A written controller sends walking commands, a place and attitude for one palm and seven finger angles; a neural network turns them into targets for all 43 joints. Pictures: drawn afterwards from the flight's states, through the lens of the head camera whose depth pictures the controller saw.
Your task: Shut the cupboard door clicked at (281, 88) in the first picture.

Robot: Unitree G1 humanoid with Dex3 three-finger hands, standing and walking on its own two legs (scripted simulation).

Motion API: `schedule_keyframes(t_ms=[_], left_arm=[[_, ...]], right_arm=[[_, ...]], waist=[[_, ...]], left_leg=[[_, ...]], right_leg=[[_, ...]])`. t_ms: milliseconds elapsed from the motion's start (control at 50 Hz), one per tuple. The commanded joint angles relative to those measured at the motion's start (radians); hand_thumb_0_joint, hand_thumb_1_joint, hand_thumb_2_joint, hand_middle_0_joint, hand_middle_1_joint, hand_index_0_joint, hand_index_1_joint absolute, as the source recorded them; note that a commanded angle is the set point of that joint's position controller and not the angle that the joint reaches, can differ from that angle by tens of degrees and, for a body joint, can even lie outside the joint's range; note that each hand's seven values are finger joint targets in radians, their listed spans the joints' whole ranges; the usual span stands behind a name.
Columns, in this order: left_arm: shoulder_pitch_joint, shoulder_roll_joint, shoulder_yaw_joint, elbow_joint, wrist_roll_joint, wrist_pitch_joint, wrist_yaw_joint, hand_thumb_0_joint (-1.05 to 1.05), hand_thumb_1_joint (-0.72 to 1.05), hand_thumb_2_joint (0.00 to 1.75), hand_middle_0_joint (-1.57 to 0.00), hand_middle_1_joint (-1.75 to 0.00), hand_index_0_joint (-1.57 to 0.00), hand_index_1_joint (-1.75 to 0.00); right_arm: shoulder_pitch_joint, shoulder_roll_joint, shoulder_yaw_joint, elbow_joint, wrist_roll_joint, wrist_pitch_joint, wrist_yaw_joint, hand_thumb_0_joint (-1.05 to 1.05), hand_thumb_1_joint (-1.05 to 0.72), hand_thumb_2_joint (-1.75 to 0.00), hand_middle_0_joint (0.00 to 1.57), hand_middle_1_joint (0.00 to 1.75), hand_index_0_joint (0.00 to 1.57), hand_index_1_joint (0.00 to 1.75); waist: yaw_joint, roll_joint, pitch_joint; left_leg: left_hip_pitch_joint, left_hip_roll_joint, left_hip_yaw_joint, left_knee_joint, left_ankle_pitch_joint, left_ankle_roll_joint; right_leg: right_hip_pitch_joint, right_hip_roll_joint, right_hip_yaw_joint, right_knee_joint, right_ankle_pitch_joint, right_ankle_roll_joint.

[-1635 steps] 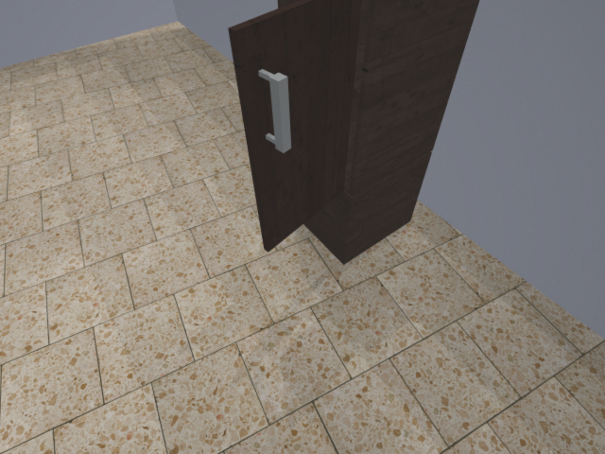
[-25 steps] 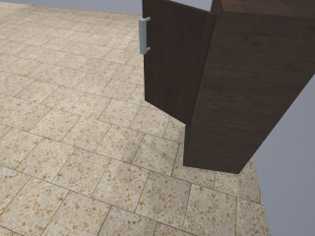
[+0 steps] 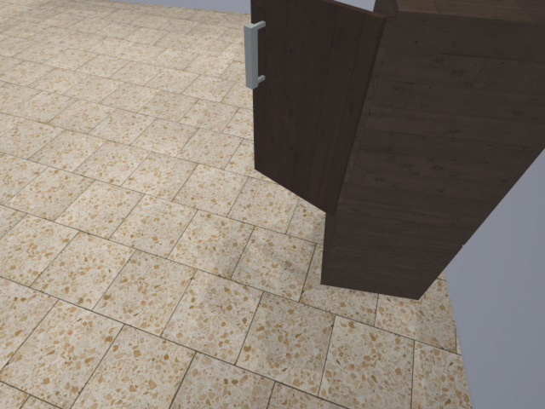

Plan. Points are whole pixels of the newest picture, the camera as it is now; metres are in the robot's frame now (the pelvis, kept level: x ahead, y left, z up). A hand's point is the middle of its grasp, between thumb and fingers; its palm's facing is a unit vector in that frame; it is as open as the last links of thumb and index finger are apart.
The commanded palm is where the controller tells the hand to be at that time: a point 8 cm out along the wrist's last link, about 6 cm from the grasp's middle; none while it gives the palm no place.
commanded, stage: look to check the result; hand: left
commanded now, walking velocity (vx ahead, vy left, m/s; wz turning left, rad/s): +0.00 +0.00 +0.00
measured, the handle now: (256, 55) +0.89 +0.10 +0.09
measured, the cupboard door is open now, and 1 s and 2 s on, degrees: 59 59 59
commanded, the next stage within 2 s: walk to a spot facing it in 0.12 s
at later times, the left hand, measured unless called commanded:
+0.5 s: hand out of the picture +0.01 +0.20 -0.19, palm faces +0.13 -0.97 -0.22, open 7.4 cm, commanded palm none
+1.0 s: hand out of the picture +0.02 +0.23 -0.16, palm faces +0.36 -0.89 -0.27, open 7.4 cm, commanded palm none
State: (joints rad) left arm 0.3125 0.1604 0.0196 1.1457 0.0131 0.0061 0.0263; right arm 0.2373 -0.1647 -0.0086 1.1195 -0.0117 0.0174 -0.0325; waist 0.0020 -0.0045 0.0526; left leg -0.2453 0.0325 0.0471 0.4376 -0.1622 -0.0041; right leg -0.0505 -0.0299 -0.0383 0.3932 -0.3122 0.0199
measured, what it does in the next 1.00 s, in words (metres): lifts its right foot, turning left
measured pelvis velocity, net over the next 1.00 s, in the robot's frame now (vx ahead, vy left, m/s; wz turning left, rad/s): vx -0.01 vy -0.01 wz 0.39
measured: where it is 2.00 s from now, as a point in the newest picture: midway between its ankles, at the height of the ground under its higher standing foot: outside the picture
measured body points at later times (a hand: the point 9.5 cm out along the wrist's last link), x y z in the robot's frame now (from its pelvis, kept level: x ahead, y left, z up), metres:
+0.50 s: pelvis +0.00 +0.01 -0.01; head +0.03 +0.02 +0.43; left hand +0.00 +0.25 -0.17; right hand +0.04 -0.23 -0.17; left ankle +0.04 +0.11 -0.74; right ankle -0.06 -0.13 -0.74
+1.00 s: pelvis -0.01 -0.01 +0.00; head +0.04 +0.01 +0.44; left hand +0.00 +0.28 -0.14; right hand +0.14 -0.24 -0.15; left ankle +0.04 +0.11 -0.74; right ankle +0.01 -0.15 -0.72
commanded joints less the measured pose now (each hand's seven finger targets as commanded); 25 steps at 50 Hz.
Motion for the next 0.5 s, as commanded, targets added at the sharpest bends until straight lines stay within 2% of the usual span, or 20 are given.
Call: schedule_keyframes(t_ms=[0, 100, 220, 260, 320, 360, 380, 400, 420, 440, 460, 480], left_arm=[[0.065, 0.120, 0.014, -0.022, 0.000, -0.016, 0.010, 0.00, 0.90, 0.90, -0.20, -0.30, -0.20, -0.30], [0.051, 0.131, 0.016, -0.022, 0.001, -0.014, 0.007, 0.00, 0.90, 0.90, -0.20, -0.30, -0.20, -0.30], [0.035, 0.142, 0.019, -0.027, 0.001, -0.017, 0.005, 0.00, 0.90, 0.90, -0.20, -0.30, -0.20, -0.30], [0.048, 0.120, 0.019, -0.033, -0.001, -0.009, 0.009, 0.00, 0.90, 0.90, -0.20, -0.30, -0.20, -0.30], [0.053, 0.151, 0.040, -0.058, -0.001, 0.000, 0.013, 0.00, 0.90, 0.90, -0.20, -0.30, -0.20, -0.30], [0.044, 0.174, 0.055, -0.083, 0.001, 0.006, 0.013, 0.00, 0.90, 0.90, -0.20, -0.30, -0.20, -0.30], [0.038, 0.191, 0.064, -0.096, 0.005, 0.007, 0.014, 0.00, 0.90, 0.90, -0.20, -0.30, -0.20, -0.30], [0.023, 0.203, 0.071, -0.114, 0.007, 0.010, 0.015, 0.00, 0.90, 0.90, -0.20, -0.30, -0.20, -0.30], [0.010, 0.207, 0.074, -0.130, 0.010, 0.010, 0.015, 0.00, 0.90, 0.90, -0.20, -0.30, -0.20, -0.30], [-0.011, 0.212, 0.078, -0.146, 0.014, 0.008, 0.015, 0.00, 0.90, 0.90, -0.20, -0.30, -0.20, -0.30], [-0.026, 0.219, 0.081, -0.160, 0.019, 0.008, 0.017, 0.00, 0.90, 0.90, -0.20, -0.30, -0.20, -0.30], [-0.050, 0.222, 0.084, -0.172, 0.021, 0.009, 0.019, 0.00, 0.90, 0.90, -0.20, -0.30, -0.20, -0.30]], right_arm=[[0.044, -0.123, -0.023, -0.032, 0.000, -0.017, -0.005, 0.00, -0.90, -0.90, 0.20, 0.30, 0.20, 0.30], [0.028, -0.138, -0.025, -0.036, 0.000, -0.019, -0.004, 0.00, -0.90, -0.90, 0.20, 0.30, 0.20, 0.30], [0.015, -0.153, -0.025, -0.042, -0.001, -0.022, -0.005, 0.00, -0.90, -0.90, 0.20, 0.30, 0.20, 0.30], [0.026, -0.117, -0.020, -0.046, -0.002, -0.016, -0.001, 0.00, -0.90, -0.90, 0.20, 0.30, 0.20, 0.30], [0.018, -0.126, -0.028, -0.068, -0.002, -0.004, 0.002, 0.00, -0.90, -0.90, 0.20, 0.30, 0.20, 0.30], [0.005, -0.129, -0.036, -0.089, -0.003, 0.005, 0.007, 0.00, -0.90, -0.90, 0.20, 0.30, 0.20, 0.30], [0.003, -0.128, -0.040, -0.102, -0.003, 0.008, 0.010, 0.00, -0.90, -0.90, 0.20, 0.30, 0.20, 0.30], [-0.007, -0.121, -0.044, -0.116, -0.004, 0.013, 0.014, 0.00, -0.90, -0.90, 0.20, 0.30, 0.20, 0.30], [-0.023, -0.114, -0.048, -0.130, -0.007, 0.018, 0.017, 0.00, -0.90, -0.90, 0.20, 0.30, 0.20, 0.30], [-0.031, -0.113, -0.053, -0.144, -0.008, 0.021, 0.020, 0.00, -0.90, -0.90, 0.20, 0.30, 0.20, 0.30], [-0.040, -0.113, -0.058, -0.159, -0.008, 0.023, 0.024, 0.00, -0.90, -0.90, 0.20, 0.30, 0.20, 0.30], [-0.029, -0.120, -0.060, -0.171, -0.005, 0.022, 0.028, 0.00, -0.90, -0.90, 0.20, 0.30, 0.20, 0.30]], waist=[[-0.011, 0.004, 0.019], [-0.011, 0.029, 0.035], [-0.008, 0.006, 0.016], [-0.007, 0.005, 0.017], [0.001, -0.007, 0.015], [0.004, -0.035, 0.015], [0.005, -0.080, 0.012], [0.007, -0.119, 0.030], [0.008, -0.161, 0.044], [0.003, -0.179, 0.053], [0.002, -0.183, 0.058], [-0.011, -0.176, 0.058]], left_leg=[[0.112, 0.072, -0.075, -0.060, 0.139, 0.025], [0.104, 0.071, -0.080, -0.081, 0.101, 0.022], [0.115, 0.072, -0.084, -0.076, 0.135, 0.025], [0.086, 0.064, -0.082, -0.047, 0.182, 0.021], [0.021, 0.052, -0.081, 0.019, 0.202, 0.021], [-0.037, 0.031, -0.070, 0.084, 0.168, 0.016], [-0.070, 0.017, -0.051, 0.139, 0.149, 0.010], [-0.107, 0.003, -0.030, 0.212, 0.084, 0.004], [-0.141, -0.005, -0.012, 0.303, -0.060, -0.003], [-0.176, -0.004, -0.006, 0.369, -0.192, -0.010], [-0.191, 0.003, -0.002, 0.394, -0.263, -0.012], [-0.182, 0.019, -0.001, 0.359, -0.262, -0.010]], right_leg=[[-0.139, -0.070, 0.057, -0.103, 0.161, -0.046], [-0.140, -0.069, 0.057, -0.110, 0.120, -0.046], [-0.121, -0.072, 0.058, -0.112, 0.156, -0.045], [-0.108, -0.082, 0.035, -0.073, 0.192, -0.037], [-0.092, -0.108, 0.013, -0.016, 0.221, -0.044], [-0.086, -0.144, 0.020, -0.006, 0.218, -0.066], [-0.080, -0.174, 0.029, -0.007, 0.230, -0.085], [-0.089, -0.220, 0.048, -0.017, 0.245, -0.112], [-0.099, -0.264, 0.063, -0.029, 0.291, -0.144], [-0.096, -0.302, 0.062, -0.017, 0.371, -0.170], [-0.098, -0.327, 0.055, 0.003, 0.440, -0.183], [-0.094, -0.329, 0.017, 0.044, 0.482, -0.174]])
